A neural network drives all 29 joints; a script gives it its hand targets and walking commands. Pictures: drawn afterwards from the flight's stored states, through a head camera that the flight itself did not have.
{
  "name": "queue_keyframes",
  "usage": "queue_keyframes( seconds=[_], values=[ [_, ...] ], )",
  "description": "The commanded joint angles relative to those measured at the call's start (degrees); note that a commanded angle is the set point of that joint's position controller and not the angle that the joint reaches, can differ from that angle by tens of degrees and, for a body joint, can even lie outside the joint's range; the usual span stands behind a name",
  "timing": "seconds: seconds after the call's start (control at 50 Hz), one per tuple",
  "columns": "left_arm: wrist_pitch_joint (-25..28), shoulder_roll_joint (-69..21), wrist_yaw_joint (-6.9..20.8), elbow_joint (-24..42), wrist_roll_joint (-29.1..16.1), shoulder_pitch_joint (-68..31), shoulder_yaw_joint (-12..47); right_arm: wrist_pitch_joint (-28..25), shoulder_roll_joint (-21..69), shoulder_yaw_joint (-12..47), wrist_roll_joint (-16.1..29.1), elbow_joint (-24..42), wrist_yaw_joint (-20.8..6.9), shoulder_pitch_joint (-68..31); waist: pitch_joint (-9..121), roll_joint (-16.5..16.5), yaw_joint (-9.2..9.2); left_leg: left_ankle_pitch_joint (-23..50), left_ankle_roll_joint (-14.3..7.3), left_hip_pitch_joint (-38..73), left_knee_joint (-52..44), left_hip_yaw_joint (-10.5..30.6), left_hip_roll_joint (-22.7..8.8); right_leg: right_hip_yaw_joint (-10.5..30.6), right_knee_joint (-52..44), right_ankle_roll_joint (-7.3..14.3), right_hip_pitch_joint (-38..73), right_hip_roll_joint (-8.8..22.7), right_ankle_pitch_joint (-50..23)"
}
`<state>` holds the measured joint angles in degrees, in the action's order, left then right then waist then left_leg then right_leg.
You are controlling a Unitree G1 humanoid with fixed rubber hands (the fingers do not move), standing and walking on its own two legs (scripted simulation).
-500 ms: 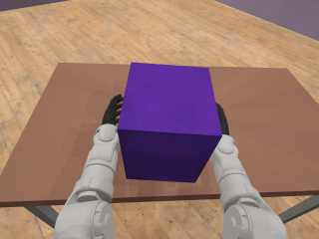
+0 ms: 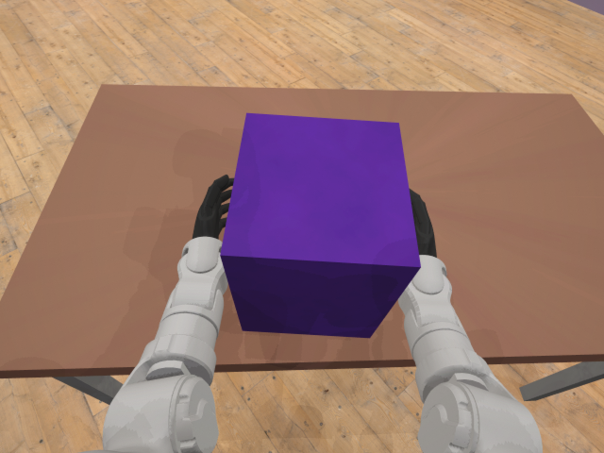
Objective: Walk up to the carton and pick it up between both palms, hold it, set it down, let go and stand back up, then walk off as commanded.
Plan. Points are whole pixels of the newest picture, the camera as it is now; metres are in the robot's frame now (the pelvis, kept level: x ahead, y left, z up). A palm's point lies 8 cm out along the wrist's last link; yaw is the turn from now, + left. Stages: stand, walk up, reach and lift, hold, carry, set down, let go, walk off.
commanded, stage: set down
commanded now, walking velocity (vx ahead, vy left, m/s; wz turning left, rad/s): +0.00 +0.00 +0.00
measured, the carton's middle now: (313, 235) +0.40 +0.03 +0.03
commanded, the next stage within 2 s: none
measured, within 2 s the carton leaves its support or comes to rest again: rests again in 1.30 s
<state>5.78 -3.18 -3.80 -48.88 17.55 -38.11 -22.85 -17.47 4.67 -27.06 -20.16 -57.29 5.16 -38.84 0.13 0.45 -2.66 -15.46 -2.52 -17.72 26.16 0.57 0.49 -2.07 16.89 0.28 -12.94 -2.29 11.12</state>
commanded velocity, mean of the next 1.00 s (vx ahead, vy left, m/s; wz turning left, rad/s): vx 0.00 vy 0.00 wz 0.00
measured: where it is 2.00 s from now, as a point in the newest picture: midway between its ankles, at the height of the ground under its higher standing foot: outside the picture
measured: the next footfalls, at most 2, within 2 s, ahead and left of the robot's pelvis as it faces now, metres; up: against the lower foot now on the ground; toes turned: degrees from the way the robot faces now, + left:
none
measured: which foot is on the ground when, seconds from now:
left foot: down 0.00-1.00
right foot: down 0.00-1.00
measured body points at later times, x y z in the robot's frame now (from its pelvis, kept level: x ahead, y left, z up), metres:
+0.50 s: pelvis +0.00 -0.01 +0.00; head +0.10 +0.01 +0.44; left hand +0.40 +0.17 +0.00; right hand +0.41 -0.12 +0.01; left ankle -0.03 +0.08 -0.74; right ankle -0.04 -0.12 -0.74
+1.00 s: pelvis -0.01 -0.01 +0.00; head +0.09 +0.01 +0.44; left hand +0.39 +0.17 +0.00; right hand +0.40 -0.13 +0.00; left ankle -0.03 +0.08 -0.74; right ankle -0.04 -0.12 -0.74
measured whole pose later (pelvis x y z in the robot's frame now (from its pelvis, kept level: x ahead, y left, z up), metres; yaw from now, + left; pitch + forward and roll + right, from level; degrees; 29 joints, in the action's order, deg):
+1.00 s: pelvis -0.01 -0.01 +0.00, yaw -1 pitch +15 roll -2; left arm 16.9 -1.9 -4.8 -60.4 17.6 -41.2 -26.4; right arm -23.5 3.8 -29.2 -19.2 -63.4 5.8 -40.7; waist 3.6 0.5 -3.4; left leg -13.6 -2.1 -27.4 26.2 0.1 0.0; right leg -1.9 18.4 0.7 -23.5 -2.6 9.8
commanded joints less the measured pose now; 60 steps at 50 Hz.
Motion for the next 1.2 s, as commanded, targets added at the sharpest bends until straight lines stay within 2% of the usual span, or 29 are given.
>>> queue_keyframes(
  seconds=[0.0,0.1,0.12,0.2,0.22,0.32,0.38,0.44,0.5,0.54,0.56,0.6,0.62,0.64,0.66,0.68,0.7,0.72,0.76,0.8,0.82,0.88,0.96,1.0,1.06,1.08,1.1,1.12,1.18],
  values=[
    [6.3,-31.0,5.3,-2.5,2.9,-36.5,13.1,-5.4,32.4,11.4,-4.9,-2.7,-7.7,-34.1,39.7,-5.5,-1.72,59.6,7.9,22.1,3.9,-2.5,-5.5,-3.8,0.4,1.0,-6.4,-0.6,-21.8],
    [9.3,-31.1,5.5,-4.5,2.9,-37.5,14.4,-7.7,34.3,12.4,-6.1,-3.6,-6.7,-33.8,45.7,-5.5,-2.15,53.6,7.4,14.9,3.5,-3.4,-4.7,-2.5,2.0,0.7,0.1,0.0,-26.5],
    [10.2,-30.4,5.4,-5.5,2.2,-38.4,13.7,-8.0,33.0,11.9,-5.6,-2.4,-6.7,-35.9,46.3,-3.0,-0.67,51.1,7.1,10.5,3.0,-2.7,-4.3,-2.3,3.1,0.4,3.6,0.2,-30.2],
    [13.2,-28.6,5.0,-6.3,3.4,-37.4,12.8,-9.3,35.8,13.9,-6.2,-2.6,-6.6,-34.9,50.4,-2.7,-3.37,48.2,6.0,6.5,2.2,-3.9,-3.8,-1.2,5.5,-0.7,6.8,1.1,-36.3],
    [13.7,-29.3,4.7,-5.8,2.9,-37.6,13.4,-9.8,35.2,14.2,-6.8,-4.1,-6.6,-32.5,50.1,-3.4,-1.88,51.5,6.6,8.6,3.0,-3.8,-4.0,-1.3,5.8,-0.9,5.6,0.6,-37.2],
    [14.3,-28.3,5.3,-9.0,4.1,-35.5,12.4,-9.2,32.7,12.0,-7.2,-7.1,-6.6,-30.7,45.6,-2.2,-1.18,45.5,6.3,6.2,1.8,-3.9,-3.9,-1.3,5.0,-0.2,4.8,0.5,-33.0],
    [14.7,-30.3,4.4,-7.8,2.5,-35.6,13.6,-10.3,34.1,12.1,-7.2,-4.4,-6.7,-33.1,47.6,-3.9,-2.37,50.7,6.4,12.3,3.5,-3.1,-4.6,-2.2,4.1,0.5,-2.4,-0.1,-29.5],
    [15.4,-30.7,4.3,-10.7,2.8,-36.9,12.4,-10.8,32.7,10.4,-9.0,-3.6,-6.7,-34.1,49.2,-3.7,-1.27,50.9,6.8,11.4,4.3,-2.7,-4.4,-2.7,4.3,0.9,-3.9,-0.4,-28.6],
    [16.3,-27.7,4.9,-10.9,3.6,-36.3,11.7,-10.5,33.4,11.7,-8.3,-3.7,-6.8,-33.2,49.1,-0.3,-1.97,44.0,6.0,4.1,2.2,-4.6,-3.3,-1.5,5.3,-0.3,6.9,0.3,-33.7],
    [16.4,-28.9,4.9,-10.1,4.5,-34.6,11.7,-10.6,33.1,11.2,-8.3,-6.1,-6.8,-31.5,45.9,-2.7,-0.95,45.1,6.3,4.9,1.5,-4.2,-3.4,-1.4,6.0,-0.6,6.1,0.6,-33.9],
    [16.3,-27.1,4.8,-9.3,4.3,-36.5,10.8,-10.2,33.8,10.8,-8.2,-5.8,-6.8,-31.6,46.2,-3.5,-2.07,45.7,6.4,4.4,1.5,-3.9,-3.4,-1.2,6.0,-0.7,6.1,0.6,-33.1],
    [16.6,-26.7,5.2,-10.1,3.8,-35.7,10.2,-10.1,33.3,11.4,-8.4,-5.4,-6.8,-30.9,45.7,0.2,-1.48,41.3,5.2,1.2,0.3,-4.2,-2.6,-1.1,6.2,-1.4,10.5,1.0,-36.8],
    [16.1,-25.8,5.1,-11.1,5.2,-34.7,8.4,-10.0,32.9,11.9,-8.1,-4.3,-6.8,-30.2,45.2,-1.5,-3.41,39.9,5.2,0.5,0.0,-5.0,-2.4,-0.6,7.0,-1.5,10.8,1.1,-35.0],
    [15.8,-26.0,5.2,-11.9,5.1,-35.4,8.7,-9.5,31.5,9.0,-8.2,-5.4,-7.0,-31.6,44.2,-0.8,-1.69,36.9,5.1,-0.5,-0.7,-4.7,-2.6,-0.9,6.3,-1.4,11.2,1.3,-34.3],
    [16.2,-25.6,5.1,-10.9,5.4,-34.9,8.6,-9.8,32.7,10.9,-8.5,-3.9,-6.8,-32.0,44.9,0.9,-3.16,38.3,4.6,-0.1,-0.9,-4.9,-2.4,-0.7,7.0,-2.2,12.7,1.5,-36.6],
    [15.9,-25.4,4.8,-11.3,5.8,-34.1,8.1,-10.2,31.4,10.4,-7.9,-3.6,-6.9,-32.3,45.7,-1.4,-3.48,40.5,5.0,0.8,-0.4,-4.8,-2.8,-0.7,7.2,-1.7,11.5,1.2,-36.3],
    [15.8,-26.5,4.8,-9.4,4.8,-34.6,9.3,-9.8,32.3,9.3,-8.5,-5.3,-6.9,-30.5,43.5,-1.0,-1.19,41.0,5.3,2.2,-0.6,-4.4,-2.7,-1.7,6.0,-1.7,9.0,0.9,-33.0],
    [16.1,-21.2,4.3,-10.2,3.8,-36.0,8.7,-9.8,25.5,7.6,-8.2,-5.4,-6.2,-31.7,45.6,-1.3,-1.39,38.4,5.6,2.5,-0.2,-4.9,-3.0,-1.5,6.2,-1.3,8.1,1.1,-31.4],
    [15.7,-23.5,4.8,-10.8,5.1,-36.9,7.3,-9.0,29.5,7.9,-9.2,-5.1,-7.0,-32.2,44.2,-0.2,-1.17,35.9,5.0,2.3,-0.9,-5.1,-2.9,-1.4,5.9,-1.6,7.5,1.1,-29.1],
    [16.2,-15.8,3.0,-9.5,2.8,-34.4,7.7,-9.4,20.0,6.9,-5.6,-5.1,-6.1,-30.5,46.9,-3.5,-1.36,40.8,6.2,5.2,1.3,-5.3,-3.4,-1.5,6.2,-0.4,5.4,0.7,-29.0],
    [15.7,-18.5,3.3,-9.2,3.0,-34.8,8.1,-9.3,23.8,8.1,-6.2,-4.4,-6.0,-31.2,46.4,-2.9,-1.96,45.1,6.1,5.8,1.9,-4.9,-3.5,-1.9,6.1,-0.6,4.3,0.3,-30.4],
    [15.2,0.9,0.4,-10.3,1.5,-34.2,3.2,-8.6,2.2,3.6,-2.6,-5.3,-2.2,-29.2,43.7,-1.9,-1.79,45.1,5.6,6.7,2.9,-5.5,-3.2,-1.3,5.9,-1.2,3.1,0.0,-28.4],
    [16.3,0.5,-0.3,-7.2,-0.6,-35.6,2.7,-8.1,6.0,7.1,1.7,-2.1,-0.9,-32.3,46.4,-0.3,-3.78,39.4,4.8,-0.4,3.0,-6.5,-1.9,0.8,8.1,-1.3,6.6,0.8,-30.5],
    [15.9,-1.8,-0.2,-9.3,-0.6,-37.0,2.7,-7.6,8.1,6.7,1.9,-3.2,-0.9,-33.5,43.9,-0.4,-2.94,36.4,4.5,-3.9,2.2,-6.0,-1.9,0.8,9.0,-2.0,5.7,0.6,-29.7],
    [15.7,-3.0,0.1,-11.4,-0.7,-33.8,1.0,-7.2,9.4,9.4,1.9,-2.4,-0.7,-34.3,43.6,1.4,-5.34,36.4,4.3,-5.4,2.2,-6.0,-1.2,1.5,9.1,-2.1,7.6,0.9,-31.1],
    [15.6,-2.2,0.1,-11.5,-0.4,-32.4,1.2,-6.9,6.7,7.8,2.0,-4.7,-0.6,-31.5,41.1,0.5,-3.21,36.0,4.4,-3.9,2.3,-6.1,-1.6,1.7,8.6,-1.6,5.9,0.5,-30.5],
    [15.4,-0.4,0.0,-10.6,-0.7,-30.5,0.6,-7.0,5.0,9.0,2.5,-1.8,-0.4,-32.0,45.8,1.5,-5.6,38.5,4.4,-3.5,2.8,-6.6,-1.3,1.4,9.2,-1.7,8.8,0.9,-34.5],
    [15.3,3.3,-0.4,-7.6,-2.2,-30.9,1.9,-7.1,0.4,8.9,4.2,-3.5,0.1,-30.2,49.4,0.3,-3.73,41.7,4.9,-2.2,3.8,-6.1,-1.6,1.7,9.6,-1.5,9.9,0.4,-38.4],
    [15.8,3.0,-0.4,-10.5,-3.1,-33.2,2.0,-6.8,1.8,8.6,3.8,-2.3,0.0,-33.2,47.9,1.5,-3.13,38.3,4.4,-4.6,4.1,-5.4,-1.5,1.9,10.5,-2.1,7.0,0.2,-33.3]
  ],
)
